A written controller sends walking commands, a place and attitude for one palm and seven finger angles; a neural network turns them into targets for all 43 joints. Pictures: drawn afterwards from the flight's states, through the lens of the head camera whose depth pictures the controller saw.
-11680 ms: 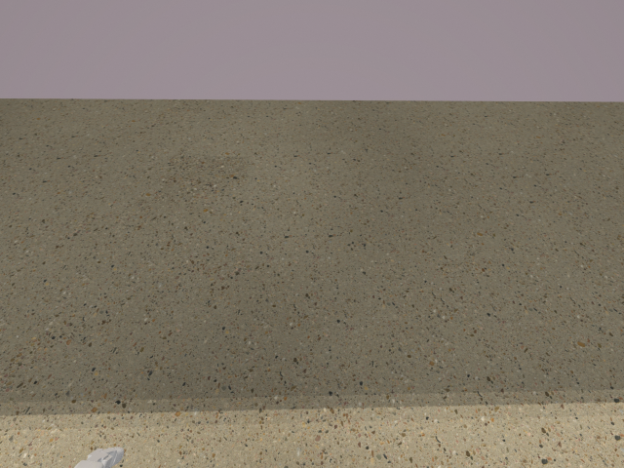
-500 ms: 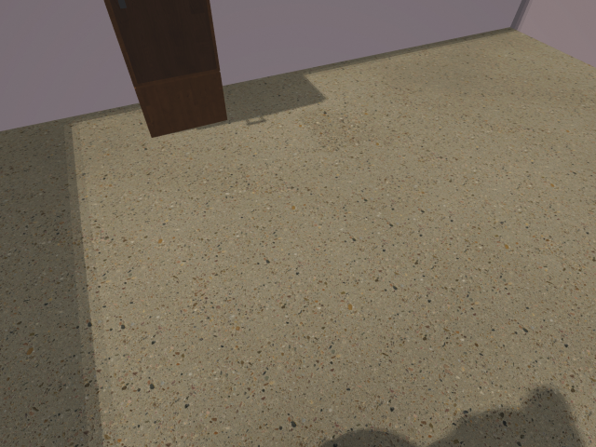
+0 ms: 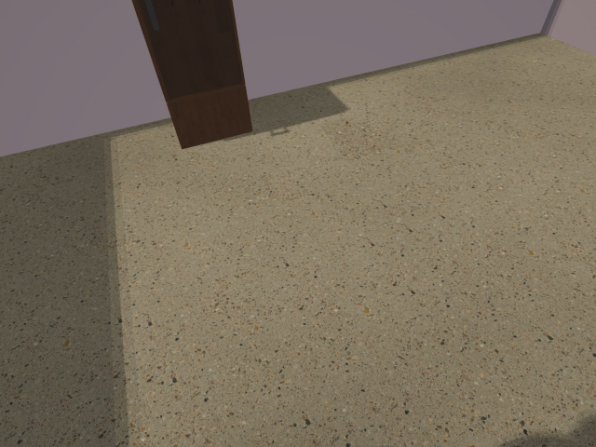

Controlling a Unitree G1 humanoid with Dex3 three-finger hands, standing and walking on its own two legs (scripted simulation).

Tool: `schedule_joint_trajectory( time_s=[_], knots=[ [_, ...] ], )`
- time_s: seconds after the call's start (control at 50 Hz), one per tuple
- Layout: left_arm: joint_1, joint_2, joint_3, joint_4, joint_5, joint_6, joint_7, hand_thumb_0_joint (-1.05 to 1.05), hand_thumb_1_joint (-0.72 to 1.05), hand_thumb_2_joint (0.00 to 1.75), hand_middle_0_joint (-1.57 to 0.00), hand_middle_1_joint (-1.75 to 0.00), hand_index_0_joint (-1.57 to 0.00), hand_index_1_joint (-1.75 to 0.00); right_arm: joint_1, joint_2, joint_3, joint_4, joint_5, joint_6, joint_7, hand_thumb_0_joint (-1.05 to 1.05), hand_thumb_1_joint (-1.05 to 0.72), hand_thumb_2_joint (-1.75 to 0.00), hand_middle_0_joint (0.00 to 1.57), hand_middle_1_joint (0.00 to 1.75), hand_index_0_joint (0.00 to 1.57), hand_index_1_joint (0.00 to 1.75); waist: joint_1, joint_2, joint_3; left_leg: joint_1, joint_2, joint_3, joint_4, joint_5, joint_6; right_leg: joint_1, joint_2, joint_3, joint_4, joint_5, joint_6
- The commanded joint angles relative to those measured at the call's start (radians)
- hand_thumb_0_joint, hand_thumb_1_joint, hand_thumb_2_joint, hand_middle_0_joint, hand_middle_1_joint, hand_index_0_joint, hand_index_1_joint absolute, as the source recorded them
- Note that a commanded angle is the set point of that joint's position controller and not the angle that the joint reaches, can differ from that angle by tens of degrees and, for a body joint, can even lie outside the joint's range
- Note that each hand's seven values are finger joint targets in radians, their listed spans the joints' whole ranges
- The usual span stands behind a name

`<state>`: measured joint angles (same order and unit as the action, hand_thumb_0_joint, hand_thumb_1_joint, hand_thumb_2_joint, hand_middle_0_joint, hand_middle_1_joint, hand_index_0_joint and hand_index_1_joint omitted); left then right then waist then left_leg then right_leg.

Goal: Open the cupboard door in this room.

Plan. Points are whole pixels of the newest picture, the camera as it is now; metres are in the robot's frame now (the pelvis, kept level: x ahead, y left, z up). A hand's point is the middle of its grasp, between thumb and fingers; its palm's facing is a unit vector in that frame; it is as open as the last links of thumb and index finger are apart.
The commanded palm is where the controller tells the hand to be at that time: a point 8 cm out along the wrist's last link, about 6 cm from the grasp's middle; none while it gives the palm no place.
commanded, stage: stand and wait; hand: left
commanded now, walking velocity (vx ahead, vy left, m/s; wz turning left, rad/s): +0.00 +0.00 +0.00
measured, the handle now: (150, 10) +1.80 +0.74 -0.02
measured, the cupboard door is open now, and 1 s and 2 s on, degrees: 0 0 0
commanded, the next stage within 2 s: turn or walk to find it in 0.04 s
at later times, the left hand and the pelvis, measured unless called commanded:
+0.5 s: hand out of the picture -0.06 +0.19 -0.17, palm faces +0.22 -0.94 -0.26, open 7.4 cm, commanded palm none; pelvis -0.04 -0.01 -0.01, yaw +9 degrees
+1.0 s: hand out of the picture -0.12 +0.23 -0.18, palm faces +0.32 -0.92 -0.22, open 7.4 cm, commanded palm none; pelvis -0.08 +0.03 +0.00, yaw +16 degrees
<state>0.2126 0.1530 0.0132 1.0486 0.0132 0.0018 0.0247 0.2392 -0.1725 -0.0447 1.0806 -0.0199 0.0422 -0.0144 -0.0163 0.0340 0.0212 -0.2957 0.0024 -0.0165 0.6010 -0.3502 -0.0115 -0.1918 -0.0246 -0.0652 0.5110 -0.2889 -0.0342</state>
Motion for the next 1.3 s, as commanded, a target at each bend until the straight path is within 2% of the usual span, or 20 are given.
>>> schedule_joint_trajectory(
  time_s=[0.0, 0.14, 0.2, 0.26, 0.36, 0.38, 0.42, 0.48, 0.64, 0.72, 0.74, 0.78, 0.8, 0.86, 1.02, 1.08, 1.12, 1.14, 1.2, 1.28],
  knots=[
    [0.027, 0.145, 0.027, -0.018, 0.001, -0.018, 0.01, 0.0, 0.9, 0.9, -0.2, -0.3, -0.2, -0.3, 0.044, -0.054, -0.006, -0.02, 0.005, -0.019, -0.005, 0.0, -0.9, -0.9, 0.2, 0.3, 0.2, 0.3, 0.008, -0.158, 0.056, -0.014, 0.033, 0.008, 0.078, -0.017, -0.003, -0.047, -0.223, 0.19, -0.223, 0.207, -0.089],
    [0.063, 0.158, 0.042, 0.002, -0.003, -0.009, 0.013, 0.0, 0.9, 0.9, -0.2, -0.3, -0.2, -0.3, 0.046, -0.076, -0.002, -0.006, 0.01, -0.031, -0.012, 0.0, -0.9, -0.9, 0.2, 0.3, 0.2, 0.3, 0.013, -0.097, 0.018, 0.13, 0.073, 0.0, -0.124, 0.218, 0.003, -0.061, -0.21, 0.113, -0.106, 0.274, -0.034],
    [0.042, 0.131, 0.039, -0.014, -0.006, 0.009, 0.01, 0.0, 0.9, 0.9, -0.2, -0.3, -0.2, -0.3, 0.009, -0.126, -0.011, -0.018, 0.006, -0.035, -0.009, 0.0, -0.9, -0.9, 0.2, 0.3, 0.2, 0.3, 0.021, 0.133, 0.023, 0.079, 0.169, -0.141, -0.217, 0.305, 0.058, -0.078, -0.091, -0.013, 0.006, 0.069, 0.048],
    [0.072, 0.105, 0.035, -0.015, -0.003, 0.015, 0.006, 0.0, 0.9, 0.9, -0.2, -0.3, -0.2, -0.3, -0.029, -0.162, -0.019, -0.051, 0.005, -0.034, -0.012, 0.0, -0.9, -0.9, 0.2, 0.3, 0.2, 0.3, 0.038, 0.163, 0.024, -0.008, 0.228, -0.247, -0.31, 0.24, 0.13, -0.05, -0.048, -0.032, 0.124, -0.061, 0.067],
    [0.15, 0.103, 0.041, -0.016, 0.002, 0.01, 0.001, 0.0, 0.9, 0.9, -0.2, -0.3, -0.2, -0.3, -0.082, -0.175, -0.034, -0.103, 0.005, -0.027, -0.007, 0.0, -0.9, -0.9, 0.2, 0.3, 0.2, 0.3, 0.062, 0.113, -0.025, -0.056, 0.17, -0.22, -0.222, 0.196, 0.119, 0.011, -0.048, 0.0, 0.008, -0.001, 0.067],
    [0.155, 0.136, 0.048, -0.019, 0.007, 0.002, 0.004, 0.0, 0.9, 0.9, -0.2, -0.3, -0.2, -0.3, -0.08, -0.149, -0.033, -0.115, 0.008, -0.023, -0.004, 0.0, -0.9, -0.9, 0.2, 0.3, 0.2, 0.3, 0.062, 0.005, -0.017, -0.127, 0.104, -0.155, -0.131, 0.137, 0.077, 0.056, -0.112, 0.069, -0.1, -0.002, 0.054],
    [0.155, 0.224, 0.075, -0.046, 0.014, -0.005, 0.008, 0.0, 0.9, 0.9, -0.2, -0.3, -0.2, -0.3, -0.084, -0.115, -0.038, -0.141, 0.003, -0.005, 0.002, 0.0, -0.9, -0.9, 0.2, 0.3, 0.2, 0.3, 0.083, -0.322, 0.019, -0.238, -0.019, 0.0, 0.284, -0.15, 0.002, 0.02, -0.42, 0.373, -0.319, -0.089, -0.102],
    [0.044, 0.188, 0.063, -0.087, 0.01, -0.011, 0.011, 0.0, 0.9, 0.9, -0.2, -0.3, -0.2, -0.3, -0.049, -0.11, -0.048, -0.116, 0.001, 0.008, 0.018, 0.0, -0.9, -0.9, 0.2, 0.3, 0.2, 0.3, 0.013, -0.117, 0.038, -0.22, 0.033, -0.032, 0.55, -0.079, -0.004, -0.072, -0.353, 0.183, -0.264, 0.046, -0.106],
    [0.097, 0.251, 0.077, -0.086, 0.026, -0.008, 0.01, 0.0, 0.9, 0.9, -0.2, -0.3, -0.2, -0.3, -0.132, -0.09, -0.025, -0.162, 0.01, -0.002, 0.028, 0.0, -0.9, -0.9, 0.2, 0.3, 0.2, 0.3, 0.073, -0.206, -0.006, -0.116, 0.034, 0.073, 0.245, -0.131, -0.03, 0.03, -0.356, 0.05, -0.176, 0.286, -0.114],
    [0.078, 0.251, 0.073, -0.07, 0.016, -0.002, 0.005, 0.0, 0.9, 0.9, -0.2, -0.3, -0.2, -0.3, -0.05, -0.088, -0.014, -0.133, 0.011, -0.023, 0.02, 0.0, -0.9, -0.9, 0.2, 0.3, 0.2, 0.3, 0.029, -0.198, -0.056, 0.08, 0.015, 0.115, -0.088, 0.049, -0.019, 0.0, -0.302, -0.01, -0.066, 0.312, -0.047],
    [0.073, 0.225, 0.066, -0.073, 0.006, 0.003, 0.004, 0.0, 0.9, 0.9, -0.2, -0.3, -0.2, -0.3, -0.018, -0.116, -0.018, -0.12, 0.01, -0.033, 0.019, 0.0, -0.9, -0.9, 0.2, 0.3, 0.2, 0.3, 0.011, -0.105, -0.076, 0.187, 0.048, 0.076, -0.208, 0.145, -0.007, -0.065, -0.264, -0.037, 0.008, 0.238, 0.0],
    [0.043, 0.129, 0.037, -0.117, -0.001, 0.012, -0.003, 0.0, 0.9, 0.9, -0.2, -0.3, -0.2, -0.3, -0.006, -0.253, -0.04, -0.129, -0.002, -0.041, 0.01, 0.0, -0.9, -0.9, 0.2, 0.3, 0.2, 0.3, -0.003, 0.243, -0.041, 0.21, 0.371, -0.286, -0.33, 0.396, 0.143, -0.287, -0.099, -0.083, 0.271, -0.237, 0.09],
    [-0.013, 0.141, 0.037, -0.113, 0.005, 0.03, 0.003, 0.0, 0.9, 0.9, -0.2, -0.3, -0.2, -0.3, -0.022, -0.243, -0.037, -0.116, -0.003, -0.043, -0.001, 0.0, -0.9, -0.9, 0.2, 0.3, 0.2, 0.3, -0.019, 0.261, -0.016, 0.09, 0.368, -0.271, -0.372, 0.322, 0.17, -0.235, -0.097, -0.003, 0.379, -0.283, 0.086],
    [0.039, 0.125, 0.037, -0.05, 0.006, 0.031, -0.009, 0.0, 0.9, 0.9, -0.2, -0.3, -0.2, -0.3, -0.118, -0.175, -0.013, -0.115, -0.001, -0.049, -0.015, 0.0, -0.9, -0.9, 0.2, 0.3, 0.2, 0.3, 0.04, 0.163, 0.026, 0.085, 0.262, -0.137, -0.344, 0.33, 0.156, -0.244, -0.079, 0.042, 0.451, -0.154, 0.082],
    [0.052, 0.105, 0.021, -0.021, -0.003, 0.011, -0.001, 0.0, 0.9, 0.9, -0.2, -0.3, -0.2, -0.3, -0.037, -0.18, -0.029, -0.061, 0.004, -0.045, -0.013, 0.0, -0.9, -0.9, 0.2, 0.3, 0.2, 0.3, 0.018, 0.11, -0.046, 0.216, 0.236, -0.138, -0.237, 0.632, 0.158, -0.116, -0.042, -0.01, 0.091, -0.097, 0.096],
    [0.116, 0.152, 0.032, -0.005, 0.002, -0.008, 0.009, 0.0, 0.9, 0.9, -0.2, -0.3, -0.2, -0.3, -0.04, -0.143, -0.029, -0.072, 0.017, -0.043, -0.005, 0.0, -0.9, -0.9, 0.2, 0.3, 0.2, 0.3, 0.041, -0.013, -0.073, 0.066, 0.144, -0.089, -0.112, 0.433, 0.066, 0.102, -0.117, 0.042, -0.149, 0.202, 0.072],
    [0.125, 0.24, 0.054, -0.016, 0.008, -0.015, 0.013, 0.0, 0.9, 0.9, -0.2, -0.3, -0.2, -0.3, -0.075, -0.086, -0.018, -0.108, 0.015, -0.03, 0.003, 0.0, -0.9, -0.9, 0.2, 0.3, 0.2, 0.3, 0.06, -0.278, -0.024, -0.14, -0.009, 0.038, 0.083, -0.067, -0.01, 0.146, -0.364, 0.237, -0.19, 0.387, -0.074],
    [0.134, 0.245, 0.064, -0.025, 0.008, -0.015, 0.014, 0.0, 0.9, 0.9, -0.2, -0.3, -0.2, -0.3, -0.117, -0.112, -0.027, -0.124, 0.008, -0.013, 0.002, 0.0, -0.9, -0.9, 0.2, 0.3, 0.2, 0.3, 0.084, -0.328, 0.007, -0.158, 0.011, 0.008, 0.247, -0.206, -0.007, 0.06, -0.409, 0.275, -0.22, 0.385, -0.137],
    [0.033, 0.204, 0.06, -0.066, 0.012, -0.009, 0.017, 0.0, 0.9, 0.9, -0.2, -0.3, -0.2, -0.3, -0.071, -0.102, -0.036, -0.103, 0.012, -0.003, 0.011, 0.0, -0.9, -0.9, 0.2, 0.3, 0.2, 0.3, 0.025, -0.178, 0.024, -0.177, 0.028, 0.002, 0.448, -0.158, -0.016, 0.027, -0.35, 0.129, -0.165, 0.463, -0.133],
    [0.038, 0.238, 0.071, -0.088, 0.021, -0.007, 0.013, 0.0, 0.9, 0.9, -0.2, -0.3, -0.2, -0.3, -0.088, -0.084, -0.031, -0.123, 0.013, -0.002, 0.021, 0.0, -0.9, -0.9, 0.2, 0.3, 0.2, 0.3, 0.045, -0.225, 0.011, -0.118, 0.03, 0.061, 0.313, -0.142, -0.034, 0.012, -0.33, 0.056, -0.139, 0.423, -0.107]
  ],
)
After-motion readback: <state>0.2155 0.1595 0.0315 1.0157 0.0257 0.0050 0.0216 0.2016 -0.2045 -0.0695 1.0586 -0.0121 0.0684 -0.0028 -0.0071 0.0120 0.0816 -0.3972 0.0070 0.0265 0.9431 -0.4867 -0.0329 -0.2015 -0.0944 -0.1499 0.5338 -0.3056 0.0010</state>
